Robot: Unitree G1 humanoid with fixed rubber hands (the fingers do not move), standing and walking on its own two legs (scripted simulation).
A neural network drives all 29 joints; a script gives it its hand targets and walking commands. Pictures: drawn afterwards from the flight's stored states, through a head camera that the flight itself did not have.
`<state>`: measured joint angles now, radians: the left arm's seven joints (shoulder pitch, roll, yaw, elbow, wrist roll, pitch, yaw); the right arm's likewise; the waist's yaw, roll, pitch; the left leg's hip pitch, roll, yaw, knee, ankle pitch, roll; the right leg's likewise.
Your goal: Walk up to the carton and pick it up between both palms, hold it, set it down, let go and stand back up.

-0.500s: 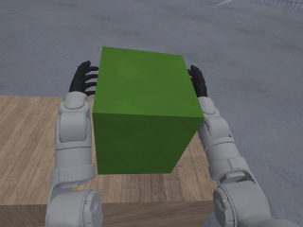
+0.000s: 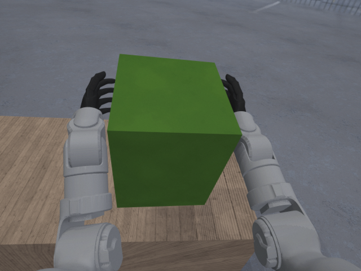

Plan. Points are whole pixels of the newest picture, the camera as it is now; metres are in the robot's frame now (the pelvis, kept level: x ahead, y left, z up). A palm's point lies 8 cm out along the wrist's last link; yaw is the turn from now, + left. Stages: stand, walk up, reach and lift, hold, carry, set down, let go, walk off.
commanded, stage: hold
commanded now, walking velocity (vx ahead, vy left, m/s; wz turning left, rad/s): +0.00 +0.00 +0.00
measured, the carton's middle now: (165, 135) +0.35 +0.01 +0.16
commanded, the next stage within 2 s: none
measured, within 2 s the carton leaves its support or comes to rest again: neither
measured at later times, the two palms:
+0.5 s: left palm (94, 111) +0.36 +0.15 +0.21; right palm (234, 112) +0.36 -0.14 +0.21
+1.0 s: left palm (93, 110) +0.36 +0.15 +0.22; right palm (235, 111) +0.36 -0.14 +0.21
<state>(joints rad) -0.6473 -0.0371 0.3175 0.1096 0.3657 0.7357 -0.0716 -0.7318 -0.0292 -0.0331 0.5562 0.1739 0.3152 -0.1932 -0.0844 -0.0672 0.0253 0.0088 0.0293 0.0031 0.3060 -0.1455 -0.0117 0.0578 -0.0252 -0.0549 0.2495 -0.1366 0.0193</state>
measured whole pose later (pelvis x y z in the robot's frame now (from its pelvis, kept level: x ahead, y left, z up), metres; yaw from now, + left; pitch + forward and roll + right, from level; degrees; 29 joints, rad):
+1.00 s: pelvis +0.00 +0.00 +0.00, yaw +0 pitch -10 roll -1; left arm -0.63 -0.05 0.31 0.07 0.37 0.74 -0.08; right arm -0.71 -0.03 -0.02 0.51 0.19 0.31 -0.20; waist -0.09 -0.07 0.04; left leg 0.02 0.03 0.00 0.30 -0.15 -0.01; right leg 0.07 -0.02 -0.05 0.25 -0.14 0.02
